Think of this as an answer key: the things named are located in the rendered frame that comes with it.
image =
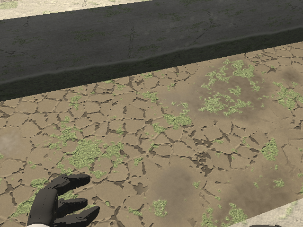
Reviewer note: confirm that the robot left hand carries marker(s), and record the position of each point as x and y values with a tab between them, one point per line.
49	210

